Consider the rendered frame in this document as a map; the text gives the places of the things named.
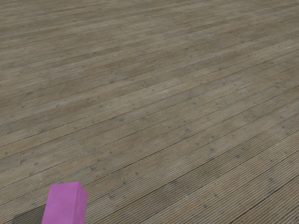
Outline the carton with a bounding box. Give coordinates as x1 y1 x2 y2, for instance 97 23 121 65
42 182 88 224

